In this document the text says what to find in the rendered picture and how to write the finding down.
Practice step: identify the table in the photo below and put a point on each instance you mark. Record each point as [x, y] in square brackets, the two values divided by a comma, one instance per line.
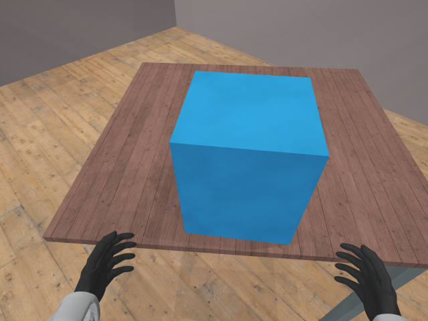
[371, 191]

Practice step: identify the carton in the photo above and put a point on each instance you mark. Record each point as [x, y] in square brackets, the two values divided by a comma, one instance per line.
[248, 151]

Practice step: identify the robot left hand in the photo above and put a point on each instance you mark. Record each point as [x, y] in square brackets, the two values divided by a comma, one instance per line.
[98, 271]

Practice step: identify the robot right hand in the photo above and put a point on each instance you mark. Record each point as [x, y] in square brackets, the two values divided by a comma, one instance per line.
[375, 288]

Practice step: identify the left robot forearm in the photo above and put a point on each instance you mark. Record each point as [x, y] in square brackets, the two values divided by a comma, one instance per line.
[78, 306]

